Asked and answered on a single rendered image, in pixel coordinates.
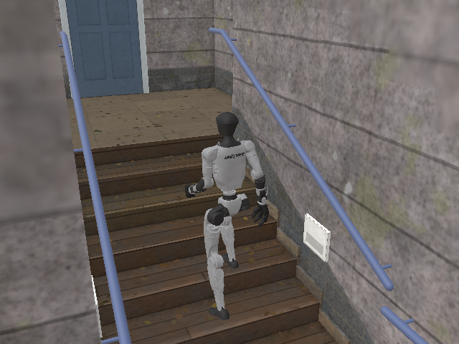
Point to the right robot shin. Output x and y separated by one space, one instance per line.
227 233

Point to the right robot upper arm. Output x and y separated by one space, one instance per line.
251 154

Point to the left robot upper arm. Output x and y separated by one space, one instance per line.
208 156

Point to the right robot hand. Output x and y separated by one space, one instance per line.
260 209

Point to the robot right forearm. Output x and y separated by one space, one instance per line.
260 190

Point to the left robot thigh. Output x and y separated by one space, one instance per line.
213 218

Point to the left robot hand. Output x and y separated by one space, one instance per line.
188 195

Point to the robot left forearm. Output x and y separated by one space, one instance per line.
197 188

